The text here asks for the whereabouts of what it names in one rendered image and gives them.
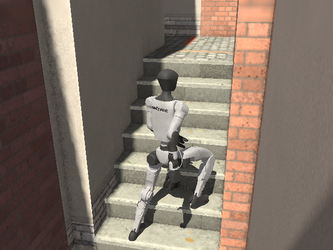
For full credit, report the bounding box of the right robot forearm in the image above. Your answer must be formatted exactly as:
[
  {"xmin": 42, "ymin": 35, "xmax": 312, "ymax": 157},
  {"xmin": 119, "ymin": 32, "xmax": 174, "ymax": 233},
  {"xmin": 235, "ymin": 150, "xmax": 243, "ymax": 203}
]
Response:
[{"xmin": 168, "ymin": 131, "xmax": 179, "ymax": 171}]

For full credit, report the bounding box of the right robot hand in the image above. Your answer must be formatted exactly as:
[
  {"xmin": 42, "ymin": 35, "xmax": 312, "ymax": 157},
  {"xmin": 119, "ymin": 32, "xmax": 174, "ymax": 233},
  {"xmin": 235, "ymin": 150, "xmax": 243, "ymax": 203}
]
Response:
[{"xmin": 165, "ymin": 170, "xmax": 182, "ymax": 191}]

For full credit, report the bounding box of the right robot foot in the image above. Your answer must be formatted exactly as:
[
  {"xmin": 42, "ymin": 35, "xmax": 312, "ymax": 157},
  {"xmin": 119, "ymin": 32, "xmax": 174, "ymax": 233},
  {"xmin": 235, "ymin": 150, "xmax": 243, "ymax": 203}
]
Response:
[{"xmin": 189, "ymin": 193, "xmax": 209, "ymax": 204}]

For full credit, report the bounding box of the robot right upper arm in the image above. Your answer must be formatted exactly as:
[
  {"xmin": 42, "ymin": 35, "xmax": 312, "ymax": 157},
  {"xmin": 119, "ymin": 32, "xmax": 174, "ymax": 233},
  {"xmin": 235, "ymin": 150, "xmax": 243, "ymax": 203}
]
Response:
[{"xmin": 166, "ymin": 100, "xmax": 189, "ymax": 140}]

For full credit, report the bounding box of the left robot hand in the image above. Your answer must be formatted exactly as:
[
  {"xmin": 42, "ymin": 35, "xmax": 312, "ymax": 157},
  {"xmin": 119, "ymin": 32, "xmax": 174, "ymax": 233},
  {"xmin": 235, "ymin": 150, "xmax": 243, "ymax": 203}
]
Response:
[{"xmin": 178, "ymin": 136, "xmax": 188, "ymax": 148}]

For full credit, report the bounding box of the robot foot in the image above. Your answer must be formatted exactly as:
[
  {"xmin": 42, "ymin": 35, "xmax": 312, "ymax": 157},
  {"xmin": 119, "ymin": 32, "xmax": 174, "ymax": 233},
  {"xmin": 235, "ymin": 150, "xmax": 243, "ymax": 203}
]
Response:
[
  {"xmin": 189, "ymin": 193, "xmax": 209, "ymax": 204},
  {"xmin": 129, "ymin": 223, "xmax": 145, "ymax": 241}
]

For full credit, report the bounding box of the left robot foot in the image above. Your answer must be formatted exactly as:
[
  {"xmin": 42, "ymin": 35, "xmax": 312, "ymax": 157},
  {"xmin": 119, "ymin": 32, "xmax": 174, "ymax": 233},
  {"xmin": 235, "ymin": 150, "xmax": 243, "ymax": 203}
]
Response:
[{"xmin": 129, "ymin": 223, "xmax": 145, "ymax": 241}]

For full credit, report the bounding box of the robot left upper arm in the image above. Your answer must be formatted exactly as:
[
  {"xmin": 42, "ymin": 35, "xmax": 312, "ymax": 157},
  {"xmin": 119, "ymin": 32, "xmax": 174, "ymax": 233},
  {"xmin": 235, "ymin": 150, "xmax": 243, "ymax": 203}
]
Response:
[{"xmin": 145, "ymin": 96, "xmax": 157, "ymax": 130}]

